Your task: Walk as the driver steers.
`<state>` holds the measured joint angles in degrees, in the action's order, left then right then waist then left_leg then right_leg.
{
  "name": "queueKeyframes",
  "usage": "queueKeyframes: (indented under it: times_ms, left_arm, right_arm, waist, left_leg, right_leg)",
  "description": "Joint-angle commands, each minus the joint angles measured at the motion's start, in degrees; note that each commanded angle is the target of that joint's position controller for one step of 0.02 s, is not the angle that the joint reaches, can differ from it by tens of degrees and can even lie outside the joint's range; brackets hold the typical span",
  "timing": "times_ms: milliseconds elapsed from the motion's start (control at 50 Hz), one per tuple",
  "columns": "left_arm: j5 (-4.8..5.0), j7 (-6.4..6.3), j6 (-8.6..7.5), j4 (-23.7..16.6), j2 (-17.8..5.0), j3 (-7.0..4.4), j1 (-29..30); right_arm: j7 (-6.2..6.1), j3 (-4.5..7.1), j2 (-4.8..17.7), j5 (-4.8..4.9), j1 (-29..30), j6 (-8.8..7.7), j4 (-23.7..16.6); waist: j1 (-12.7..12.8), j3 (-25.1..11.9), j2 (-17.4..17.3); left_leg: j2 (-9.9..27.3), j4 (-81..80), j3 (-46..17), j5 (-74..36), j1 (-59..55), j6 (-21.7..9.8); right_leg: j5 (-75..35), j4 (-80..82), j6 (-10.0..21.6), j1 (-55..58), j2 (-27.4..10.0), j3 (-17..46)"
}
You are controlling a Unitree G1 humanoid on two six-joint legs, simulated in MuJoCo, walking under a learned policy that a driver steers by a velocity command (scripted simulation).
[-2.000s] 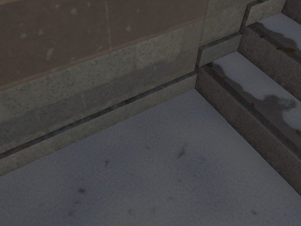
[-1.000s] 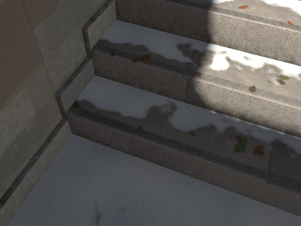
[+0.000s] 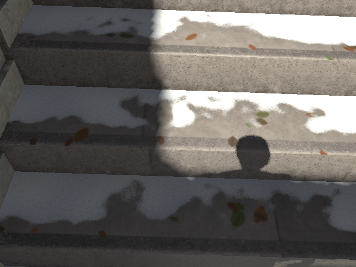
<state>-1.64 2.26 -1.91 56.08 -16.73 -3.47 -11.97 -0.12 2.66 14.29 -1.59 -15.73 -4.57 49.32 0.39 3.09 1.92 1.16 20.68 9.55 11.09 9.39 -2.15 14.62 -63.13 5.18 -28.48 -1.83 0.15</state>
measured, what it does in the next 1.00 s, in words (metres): climbs: right foot, then left foot 0.17 m higher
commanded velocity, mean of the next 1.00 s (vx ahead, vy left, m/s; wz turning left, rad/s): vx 0.49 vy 0.00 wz -0.27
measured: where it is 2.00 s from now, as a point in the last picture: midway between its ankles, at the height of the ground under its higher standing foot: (251, 60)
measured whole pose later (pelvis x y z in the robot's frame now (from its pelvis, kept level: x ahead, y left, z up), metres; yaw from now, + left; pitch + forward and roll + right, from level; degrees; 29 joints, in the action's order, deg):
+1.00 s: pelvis +0.52 -0.08 +0.11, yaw -15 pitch +2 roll +3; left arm -2.4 0.5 -4.0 46.4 -11.2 -1.2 -11.4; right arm -1.7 1.2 11.2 -2.2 -17.4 -2.5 57.1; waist 1.0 -2.5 2.1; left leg -4.1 52.3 10.3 23.9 30.2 -7.0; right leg 6.7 -108.7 8.2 -41.9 5.2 7.7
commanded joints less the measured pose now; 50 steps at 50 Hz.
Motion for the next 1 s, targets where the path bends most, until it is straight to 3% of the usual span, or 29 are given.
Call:
queueKeyframes:
  times_ms: [20, 160, 220, 260, 280, 300, 320, 360, 380, 420, 480, 500, 600, 680, 700, 720, 740, 760, 780, 800, 820, 840, 860, 880, 900, 920, 940, 960, 1000]
  left_arm:
    - [-0.3, 1.12, 0.34, -3.8, -0.1, 0.4, 2.9]
    - [-0.66, 2.81, 0.22, -8.9, 0.5, 1.67, 15.4]
    - [-1.24, 1.37, 0.76, -8.1, -1.0, 1.18, 10.2]
    - [-1.25, 0.27, -0.16, -5.0, -2.3, 0.12, -0.8]
    - [-2.05, -0.79, -0.48, -2.6, -5.5, -1.33, -9.1]
    - [-2.18, -1.81, -0.33, -3.6, -13.7, -3.01, -7.2]
    - [0.16, -2.24, 0.53, -3.3, -14.7, -3.42, -11.9]
    - [0.73, -3.07, 0.45, -2.6, -8.1, -1.97, -6.3]
    - [0.78, -2.98, -0.28, -3.1, -5.7, -1.22, -3.7]
    - [1.07, -2.89, -1.52, -3.0, -2.7, 0.12, -1.7]
    - [0.94, -2.6, -2.89, -0.7, -3.4, 0.45, -6.1]
    - [0.34, -2.59, -3.15, 1.2, -2.8, 0.68, -11.2]
    - [-0.26, -2.72, -3.78, 5.1, -1.9, 2.59, -18.9]
    - [1.76, -3.53, -4.32, 8.2, -1.3, 4.62, -18.6]
    - [1.66, -4.02, -3.92, 8.6, -1.5, 4.8, -19.5]
    - [2.43, -5.12, -3.46, 7.9, -2.7, 4.59, -17.9]
    - [3.23, -5.89, -2.82, 8.1, -2.4, 4.66, -18.4]
    - [3.61, -5.94, -2.72, 5.4, -1.1, 5.09, -15.0]
    - [4.2, -5.56, -3.34, 3.7, -4.5, 4.12, -14.8]
    - [3.95, -5.1, -3.78, 3.5, -9.2, 2.66, -15.5]
    - [3.97, -4.56, -3.96, 3.7, -10.6, 1.31, -14.2]
    - [2.94, -3.93, -4.4, 2.4, -10.6, 0.25, -13.2]
    - [2.63, -1.5, -4.97, -1.1, -1.6, 1.08, -12.7]
    - [-1.55, 0.08, -5.21, -2.6, -1.8, 0.68, -11.9]
    - [-2.0, 0.79, -4.68, -6.5, 1.1, 0.8, -7.3]
    - [-2.43, 0.07, -3.99, -10.3, 5.5, 2.16, -1.2]
    - [-2.45, -0.75, -3.67, -12.9, 8.3, 3.05, 1.4]
    - [-1.52, -1.28, -2.57, -13.5, 10.1, 3.75, -0.4]
    - [-0.11, -2.45, -1.16, -14.5, 12.5, 4.86, -2.4]
  right_arm:
    - [-0.08, 1.32, 6.0, 0.2, -2.7, -1.76, -1.0]
    - [-0.46, 1.51, 7.6, 0.59, -3.7, -2.02, 1.5]
    - [-1.07, 1.4, 8.4, 1.12, -4.1, -1.22, 2.0]
    - [-0.77, 1.71, 10.1, 1.46, -2.7, 0.17, 1.5]
    - [-0.69, 1.47, 9.6, 1.01, -2.7, 0.47, 0.8]
    - [-0.05, -0.4, 1.0, 0.65, -7.2, 0.18, -2.3]
    - [-0.07, 0.18, 5.5, 0.16, -3.2, 0.12, -3.5]
    - [0.17, -0.41, 4.0, 0.06, 0.4, -0.44, -3.0]
    - [0.12, -0.54, 3.5, -0.22, -0.1, -0.24, -2.3]
    - [0.67, -0.61, 3.1, -0.94, -2.9, 1.54, -1.0]
    - [0.78, -0.84, 1.8, -0.83, -1.2, 3.41, -1.9]
    - [0.18, -1.46, -1.4, -0.28, 0.2, 4.1, -2.0]
    - [-2.0, -4.32, -5.3, 0.11, 18.8, 4.21, -13.1]
    - [-1.61, -7.1, -6.8, 0.1, 25.2, 4.67, -20.2]
    - [-1.25, -7.38, -6.9, -0.46, 27.0, 5.15, -22.0]
    - [-1.07, -7.91, -6.6, -0.81, 25.6, 5.63, -23.1]
    - [-1.23, -8.26, -6.3, -0.9, 26.9, 5.78, -23.4]
    - [-0.98, -8.23, -6.9, -0.12, 19.1, 5.43, -19.7]
    - [-1.26, -7.46, -4.4, 1.03, 11.5, 5.2, -16.8]
    - [-1.55, -6.04, -2.4, 1.48, 3.9, 5.11, -14.3]
    - [-1.39, -4.67, -0.6, 1.17, -4.0, 4.34, -11.6]
    - [-0.87, -2.8, 3.3, -0.61, -9.7, 3.47, -7.9]
    - [-2.35, -0.04, 11.8, -1.65, -15.8, 3.92, -3.6]
    - [-3.22, 0.99, 11.4, -0.32, -11.1, 5.05, -3.3]
    - [-3.09, 0.35, 7.3, 0.89, -1.8, 4.81, -3.0]
    - [-2.39, -0.68, 1.3, 0.48, -0.7, 3.94, 0.7]
    - [-1.97, -1.67, -3.5, -0.51, -2.6, 2.58, 4.0]
    - [-1.69, -2.64, -7.8, -1.21, -3.4, 1.24, 6.9]
    - [-0.17, -2.8, -8.9, -0.77, -5.2, -1.07, 10.8]
  waist:
    - [-0.2, -0.1, -6.8]
    - [-1.1, 2.0, -6.3]
    - [0.6, -2.7, -7.3]
    - [5.1, -8.3, -6.2]
    - [8.7, -12.4, -2.8]
    - [2.2, -13.9, 13.3]
    - [5.8, -20.3, 6.2]
    - [2.6, -7.8, -0.1]
    - [0.4, -6.0, -2.6]
    - [-2.6, -5.7, -2.1]
    - [-2.9, -4.4, -1.8]
    - [-0.4, -4.9, 3.6]
    - [2.1, 2.6, 0.9]
    - [-0.3, 4.9, -2.3]
    - [0.9, 4.3, -0.5]
    - [-0.7, 2.5, -1.4]
    - [0.2, 1.0, -2.4]
    - [-2.9, -4.9, -2.8]
    - [-5.9, -11.3, 1.9]
    - [-9.4, -17.4, 7.3]
    - [-13.1, -22.7, 10.9]
    - [-14.6, -25.8, 6.9]
    - [-12.9, -25.0, -18.0]
    - [-9.7, -28.7, -15.4]
    - [-4.4, -15.5, -7.2]
    - [-2.5, -4.8, 2.2]
    - [-0.9, 0.3, 6.3]
    - [2.0, 1.4, 5.6]
    - [3.0, 1.2, -1.5]
  left_leg:
    - [16.1, -13.0, -8.7, -9.1, -3.8, -6.1]
    - [13.4, -10.7, 3.1, -22.4, -3.6, -4.3]
    - [15.1, 0.9, 4.9, -43.9, -7.6, -4.0]
    - [14.0, 19.6, 5.7, -47.1, -6.4, -2.9]
    - [12.6, 35.5, 5.2, -32.4, 3.0, -0.9]
    - [3.9, 56.3, 3.9, 21.0, 25.0, 2.6]
    - [0.1, 64.6, -7.9, 19.4, 30.1, 2.4]
    - [4.5, 67.4, -8.3, 9.7, 35.3, 1.4]
    - [5.6, 66.9, -8.9, 7.3, 33.9, 1.1]
    - [5.5, 67.4, -8.9, 5.0, 29.3, 1.7]
    - [4.6, 68.7, -8.0, 4.4, 33.6, 1.8]
    - [1.5, 85.2, -4.8, 9.3, 40.2, 1.6]
    - [1.5, 110.2, -8.5, 20.5, 77.3, -2.7]
    - [2.1, 93.5, -4.3, 19.8, 73.5, -3.3]
    - [1.8, 91.7, -1.8, 19.4, 70.6, -2.6]
    - [3.0, 80.6, -1.1, 18.6, 60.6, -2.9]
    - [2.2, 72.2, 0.6, 18.8, 52.2, -3.0]
    - [-0.2, 62.6, 2.9, 15.4, 34.6, -4.1]
    - [-4.3, 56.8, 4.2, 11.9, 20.2, -4.6]
    - [-5.9, 52.1, 2.7, 12.6, 13.9, -4.7]
    - [-6.8, 44.7, -0.8, 13.9, 8.8, -6.0]
    - [-4.8, 36.1, -10.5, 16.9, 0.4, -7.8]
    - [14.2, 12.4, -48.5, -1.3, -11.9, -17.8]
    - [16.8, -0.7, -68.7, 7.0, -8.2, -18.9]
    - [16.0, 0.1, -61.8, 21.8, 1.9, -18.1]
    - [14.8, 2.4, -53.7, 31.4, 9.9, -15.2]
    - [13.0, 3.2, -43.8, 26.8, 15.3, -12.4]
    - [10.5, 4.0, -35.2, 19.6, 18.1, -9.7]
    - [7.9, 1.5, -25.6, 9.7, 15.0, -7.5]
  right_leg:
    - [-5.3, 1.4, -0.8, -8.0, -3.3, 1.3]
    - [-12.7, 25.1, -1.1, -0.4, -0.9, -5.2]
    - [-5.7, 24.6, 1.4, 6.1, 2.9, -7.5]
    - [-4.2, 30.8, 4.2, 17.6, 7.1, -8.1]
    - [-3.9, 34.1, 6.0, 29.7, 4.8, -3.2]
    - [-20.6, 35.9, 13.0, 42.6, -15.0, 24.3]
    - [-16.6, 45.4, 17.4, 43.4, -18.5, 38.2]
    - [-11.5, 47.1, 14.4, 32.6, -14.8, 25.2]
    - [-17.4, 47.2, 12.1, 28.0, -12.1, 20.3]
    - [-26.7, 47.8, 9.9, 21.2, -9.2, 14.4]
    - [-31.7, 47.4, 8.8, 20.2, -7.2, 10.7]
    - [-30.5, 46.9, 11.2, 22.4, -8.3, 12.8]
    - [0.7, 49.2, 10.2, 29.9, -13.3, 19.4]
    - [2.1, 55.4, 4.8, 20.8, -8.4, 12.4]
    - [-5.1, 58.8, 6.3, 19.9, -8.2, 12.5]
    - [-18.6, 63.7, 7.1, 18.4, -9.3, 10.5]
    - [-31.2, 65.7, 6.6, 19.2, -8.6, 6.6]
    - [-60.2, 60.5, 5.8, 17.6, -6.3, -0.4]
    - [-90.5, 52.7, 6.3, 17.6, -7.4, -0.9]
    - [-102.7, 42.8, 5.8, 24.0, -9.9, 0.1]
    - [-110.2, 30.4, 5.7, 29.8, -11.9, 0.8]
    - [-94.9, 15.2, 5.2, 25.8, -8.7, 0.6]
    - [-29.1, -13.9, 0.2, 0.8, 7.7, 1.3]
    - [-7.6, -35.5, 0.6, -4.4, 11.7, 13.0]
    - [-8.1, -45.5, 0.6, -13.2, 8.9, 11.7]
    - [-9.0, -48.8, 2.0, -20.5, 6.6, 9.3]
    - [-9.0, -49.3, 3.0, -24.7, 5.6, 8.8]
    - [-8.3, -49.6, 3.2, -25.7, 5.2, 9.6]
    - [-3.7, -58.3, 4.5, -33.4, 6.2, 10.6]
Velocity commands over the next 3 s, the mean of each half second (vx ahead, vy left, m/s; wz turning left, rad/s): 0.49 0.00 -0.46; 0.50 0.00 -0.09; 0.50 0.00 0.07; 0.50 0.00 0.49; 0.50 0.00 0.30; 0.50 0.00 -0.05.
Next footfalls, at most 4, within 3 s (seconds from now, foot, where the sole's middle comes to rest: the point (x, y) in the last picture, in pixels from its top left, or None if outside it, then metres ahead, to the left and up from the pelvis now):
0.28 right None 0.27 -0.11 -0.78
0.84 left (195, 216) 0.60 -0.04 -0.61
1.36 right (262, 123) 0.89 -0.28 -0.44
1.90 left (224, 35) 1.18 -0.15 -0.27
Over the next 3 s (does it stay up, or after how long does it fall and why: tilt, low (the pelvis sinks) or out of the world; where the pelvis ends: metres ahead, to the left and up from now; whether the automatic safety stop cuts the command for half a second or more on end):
stays up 1.65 -0.09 0.74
